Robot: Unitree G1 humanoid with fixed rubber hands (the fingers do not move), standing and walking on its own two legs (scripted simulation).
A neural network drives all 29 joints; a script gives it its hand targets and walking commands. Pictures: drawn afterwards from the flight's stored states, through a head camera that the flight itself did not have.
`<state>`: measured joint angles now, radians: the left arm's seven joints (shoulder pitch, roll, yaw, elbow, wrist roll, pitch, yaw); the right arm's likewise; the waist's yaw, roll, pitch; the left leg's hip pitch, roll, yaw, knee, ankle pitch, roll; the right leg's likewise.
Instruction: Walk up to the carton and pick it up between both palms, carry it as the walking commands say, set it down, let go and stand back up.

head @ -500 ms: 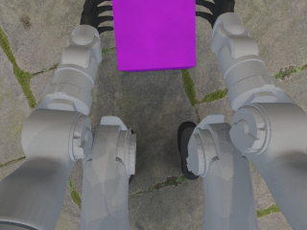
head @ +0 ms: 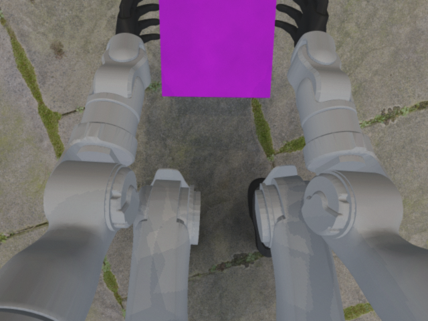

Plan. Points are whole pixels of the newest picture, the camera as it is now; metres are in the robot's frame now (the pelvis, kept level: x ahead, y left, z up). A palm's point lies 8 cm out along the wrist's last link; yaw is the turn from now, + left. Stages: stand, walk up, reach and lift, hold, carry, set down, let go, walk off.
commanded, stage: reach and lift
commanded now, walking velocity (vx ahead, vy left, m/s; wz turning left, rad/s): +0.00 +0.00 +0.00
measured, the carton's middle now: (218, 50) +0.53 +0.01 -0.22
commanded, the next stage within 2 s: none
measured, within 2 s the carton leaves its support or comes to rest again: neither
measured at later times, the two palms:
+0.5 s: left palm (124, 31) +0.52 +0.14 -0.09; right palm (326, 23) +0.52 -0.12 -0.06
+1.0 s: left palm (103, 19) +0.50 +0.14 -0.01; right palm (364, 8) +0.50 -0.12 +0.02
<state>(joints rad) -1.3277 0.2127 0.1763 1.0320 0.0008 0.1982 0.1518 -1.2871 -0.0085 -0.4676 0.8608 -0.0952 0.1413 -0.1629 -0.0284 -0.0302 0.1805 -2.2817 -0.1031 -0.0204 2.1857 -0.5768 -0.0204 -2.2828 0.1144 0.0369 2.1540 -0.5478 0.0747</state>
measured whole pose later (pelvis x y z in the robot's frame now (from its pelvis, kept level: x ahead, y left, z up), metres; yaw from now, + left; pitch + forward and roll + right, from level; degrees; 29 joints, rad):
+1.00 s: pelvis +0.00 +0.00 +0.09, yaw +1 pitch +42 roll -1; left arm -1.14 0.06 0.34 0.83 0.18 0.31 0.16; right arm -1.12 0.12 -0.56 0.68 -0.23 0.22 -0.16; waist -0.04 -0.02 -0.04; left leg -2.09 -0.14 -0.06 1.88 -0.52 -0.04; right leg -2.09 0.15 0.08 1.86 -0.50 0.08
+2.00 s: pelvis +0.02 +0.00 +0.20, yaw +1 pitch +35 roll -1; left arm -0.88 -0.04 0.35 0.80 0.23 0.30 0.17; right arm -0.87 0.19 -0.53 0.68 -0.28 0.22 -0.15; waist -0.04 -0.01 -0.16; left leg -1.64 -0.14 -0.10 1.53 -0.50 -0.03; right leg -1.64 0.15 0.11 1.51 -0.48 0.06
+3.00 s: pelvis +0.07 +0.00 +0.33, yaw +2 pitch +21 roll +0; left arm -0.53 -0.13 0.31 0.72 0.22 0.24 0.16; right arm -0.54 0.25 -0.44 0.63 -0.29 0.16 -0.15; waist -0.05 -0.01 -0.15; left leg -0.96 -0.12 -0.14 0.97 -0.38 -0.01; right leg -0.97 0.11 0.15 0.96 -0.36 0.03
